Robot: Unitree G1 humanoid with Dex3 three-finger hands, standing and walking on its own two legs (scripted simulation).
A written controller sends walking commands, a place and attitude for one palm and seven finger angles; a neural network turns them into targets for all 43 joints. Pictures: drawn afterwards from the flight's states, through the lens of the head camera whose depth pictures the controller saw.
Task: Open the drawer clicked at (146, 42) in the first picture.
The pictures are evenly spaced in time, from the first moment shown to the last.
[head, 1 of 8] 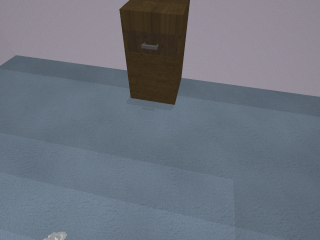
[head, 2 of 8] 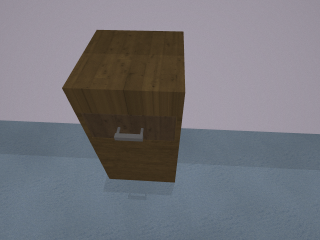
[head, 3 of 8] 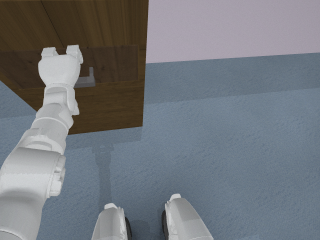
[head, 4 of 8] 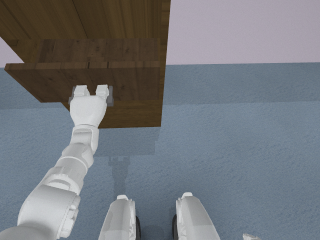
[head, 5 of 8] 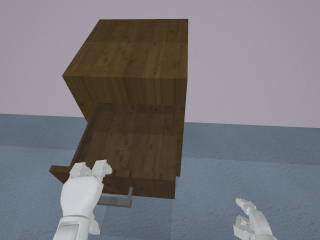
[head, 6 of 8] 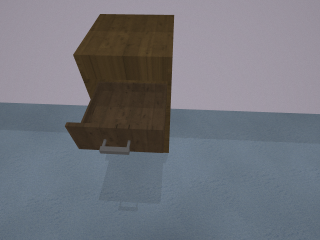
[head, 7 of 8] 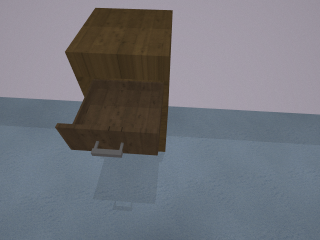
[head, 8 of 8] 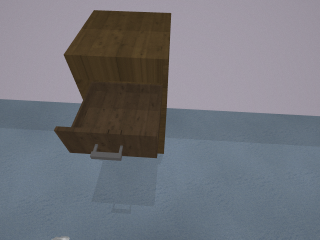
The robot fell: no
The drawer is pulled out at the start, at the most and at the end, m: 0.00 0.30 0.29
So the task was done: yes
